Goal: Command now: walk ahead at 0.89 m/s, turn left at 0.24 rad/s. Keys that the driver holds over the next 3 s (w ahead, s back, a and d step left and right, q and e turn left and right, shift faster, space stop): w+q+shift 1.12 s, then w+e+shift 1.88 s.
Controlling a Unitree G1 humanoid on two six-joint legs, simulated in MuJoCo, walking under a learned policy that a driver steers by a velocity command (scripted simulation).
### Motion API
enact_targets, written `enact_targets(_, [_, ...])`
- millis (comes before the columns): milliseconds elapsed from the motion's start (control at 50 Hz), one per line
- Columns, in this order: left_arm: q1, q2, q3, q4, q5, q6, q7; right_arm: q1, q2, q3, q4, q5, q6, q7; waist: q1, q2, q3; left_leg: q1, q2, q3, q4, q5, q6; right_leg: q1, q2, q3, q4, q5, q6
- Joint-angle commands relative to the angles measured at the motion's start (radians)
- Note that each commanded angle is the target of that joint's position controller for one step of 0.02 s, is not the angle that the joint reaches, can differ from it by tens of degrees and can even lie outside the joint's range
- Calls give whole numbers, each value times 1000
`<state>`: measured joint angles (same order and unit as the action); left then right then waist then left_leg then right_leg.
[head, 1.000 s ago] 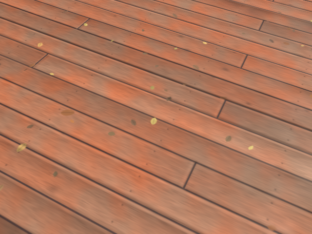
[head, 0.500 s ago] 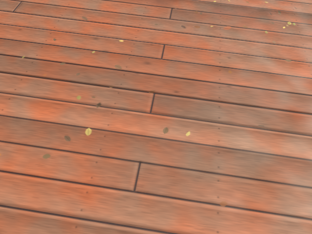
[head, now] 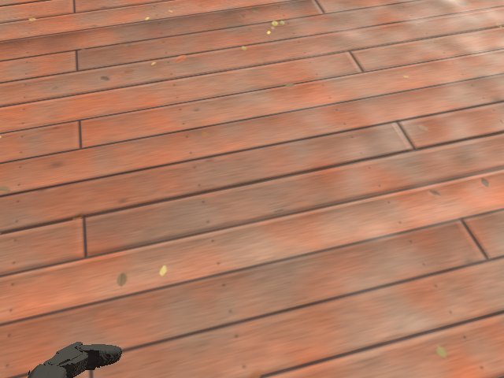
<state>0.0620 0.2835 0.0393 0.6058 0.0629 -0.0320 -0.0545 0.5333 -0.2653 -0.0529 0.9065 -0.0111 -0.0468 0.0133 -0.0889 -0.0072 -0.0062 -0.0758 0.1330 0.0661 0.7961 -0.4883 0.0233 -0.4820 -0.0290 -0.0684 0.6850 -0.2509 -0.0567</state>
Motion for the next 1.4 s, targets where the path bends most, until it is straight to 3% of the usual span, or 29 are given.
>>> enact_targets(20, [414, 254, 75, 73, 5, -15, 61, -259, -117, -25, -201, 26, -41, 8, 250, -99, -121, -768, -106, -224, 583, 137, 105, 685, -378, 596, -430, -480, -16])
enact_targets(100, [249, 64, 18, 89, -33, -45, 51, -118, -60, -16, -91, -9, 14, 38, 87, -133, 16, -600, 1, -129, 483, 313, 48, 391, -225, 197, -508, -116, 39])
enact_targets(220, [337, 22, 12, 186, -36, -83, 46, -356, -24, 0, -157, 8, 40, 64, 84, -82, 160, -746, -35, -37, 373, 515, 67, 402, -155, -107, -588, 339, 74])
enact_targets(340, [362, 112, 15, 236, -34, -70, 96, -467, -48, 23, -222, 8, 43, 74, 32, -69, 123, -507, -163, 174, 18, 512, 155, 546, -165, -256, -480, 1236, 103])
enact_targets(380, [314, 182, 35, 223, -27, -50, 121, -287, -109, 4, -178, 10, 56, 61, -80, -125, 9, -300, -218, 179, 10, 421, 186, 594, -210, -240, -240, 1535, 100])
enact_targets(420, [183, 223, 53, 177, -16, -21, 116, 113, -219, -53, -58, 5, 59, 33, -265, -88, -133, 121, -223, 45, -74, 269, 265, 403, -215, -179, 320, 1371, 61])
enact_targets(440, [153, 149, 41, 179, -25, -20, 83, 90, -229, -72, -39, 20, 51, 10, -220, 86, -61, 212, -186, -51, -193, 262, 304, 183, -34, -176, 728, 395, 41])
enact_targets(460, [156, -5, -6, 105, -2, -42, 69, -23, -269, -75, -51, 20, 56, 5, -60, 243, 27, 249, -87, -344, -120, 464, 364, -186, 96, -65, 1021, -241, 51])
enact_targets(480, [170, 6, -17, 2, -25, -71, 62, -85, -300, -77, -93, 4, 56, 4, -4, 236, -111, 346, 53, -764, -381, 176, 511, -385, 95, 138, 1058, -234, 67])
enact_targets(500, [145, 72, -15, 5, -13, -97, 58, -93, -240, -72, -110, -7, 50, -3, 3, 61, -42, 270, 104, -874, -567, -48, 468, -420, 33, 181, 950, -174, 52])
enact_targets(560, [132, 93, -19, 27, 15, -68, 57, -178, -182, -49, -115, -6, 7, -19, 129, -115, 120, -102, 1, -667, -613, 96, 372, -269, -63, 173, 701, -100, 97])
enact_targets(660, [-99, 37, -52, -67, -12, -27, 33, -161, -192, -52, -114, 7, -43, -10, 73, -54, 166, -357, -170, -413, -646, 446, 290, -44, -82, 69, 166, 178, 145])
enact_targets(740, [-161, 41, -53, -103, -40, -33, 37, -92, -220, -69, -96, 18, -39, 3, -5, 45, 66, -139, -144, -423, -570, 766, 217, 61, -1, 50, -88, 357, 96])
enact_targets(780, [-73, 97, -30, -82, -38, -39, 51, -112, -244, -77, -103, 15, -39, -5, 39, 63, -14, -43, -140, -437, -426, 984, 168, 204, 49, 69, -163, 284, 80])
enact_targets(820, [264, 199, 20, 0, -46, -47, 80, -214, -300, -88, -127, 1, -43, -1, 250, 70, -193, -106, -161, -429, -31, 1030, 124, 563, 34, 87, -143, 132, 63])
enact_targets(840, [494, 268, 51, 48, -22, -50, 102, -260, -203, -63, -158, -4, -54, -2, 339, -12, -310, -268, -211, -370, 296, 733, 116, 802, -128, 239, -122, -158, 42])
enact_targets(860, [478, 328, 59, 50, 30, -53, 98, -160, -19, -14, -212, 36, -51, -7, 215, -321, -391, -565, -300, -274, 589, -53, 97, 973, -432, 738, -293, -442, -16])
enact_targets(880, [338, 287, 67, 34, 11, -43, 85, -159, -90, -3, -228, 28, -39, -11, 163, -341, -351, -682, -233, -218, 660, 54, 111, 862, -437, 985, -451, -644, -64])
enact_targets(920, [203, 125, 34, 32, -5, -35, 75, -271, -157, -18, -209, -9, -9, 6, 144, -80, -101, -679, -125, -162, 585, 215, 98, 586, -332, 615, -435, -429, -52])
enact_targets(980, [297, 60, 14, 138, -19, -54, 66, -350, -83, 1, -259, -26, 28, 50, 115, -82, 9, -677, -50, -155, 546, 228, 83, 435, -263, 315, -467, -112, -14])
enact_targets(1080, [276, 75, 15, 182, -32, -97, 46, -494, -69, 27, -360, -19, 50, 71, 62, -74, 95, -713, -25, -101, 409, 420, 76, 337, -226, -7, -558, 233, 14])
enact_targets(1160, [401, 108, 14, 242, -25, -102, 53, -643, -44, 53, -393, -28, 35, 93, 106, -13, 182, -579, -89, 24, 49, 496, 126, 350, -188, -147, -641, 505, 27])
enact_targets(1220, [446, 206, 23, 272, -34, -79, 68, -598, -86, 46, -349, -36, 20, 72, 54, -78, 119, -376, -224, 95, -70, 375, 165, 489, -226, -159, -514, 1186, -10])
enact_targets(1280, [376, 251, 24, 272, -45, -45, 78, -103, -207, -14, -190, -53, 9, 19, -209, -122, -142, 236, -178, -54, -240, 286, 221, 326, -213, -112, 203, 1140, -45])
enact_targets(1300, [435, 90, -2, 239, -31, -46, 56, -83, -297, -34, -166, -66, 4, -2, -85, 121, -253, 473, 119, -350, -199, 169, 202, 61, -61, -60, 599, -103, -44])
enact_targets(1320, [496, 84, -1, 189, -96, -52, 59, -99, -324, -44, -203, -64, -1, -8, -41, 179, -443, 615, 330, -828, -373, 100, 275, -189, 45, 135, 874, -241, -45])
enact_targets(1340, [335, 156, 17, 168, -88, -54, 67, -123, -261, -46, -179, -45, -8, -14, -66, 9, -279, 456, 254, -689, -452, 134, 233, -264, -15, 162, 839, -80, -51])
enact_targets(1360, [311, 114, 10, 165, -86, -57, 59, -173, -210, -30, -151, -41, -24, -13, -10, 22, -95, 273, 219, -550, -487, 217, 221, -266, -46, 137, 761, -23, -47])
enact_targets(1400, [342, 67, 5, 220, -63, -26, 40, -248, -118, -11, -130, -39, -49, -13, 76, -30, 27, 38, 113, -318, -564, 313, 152, -158, -102, 149, 654, 20, -34])
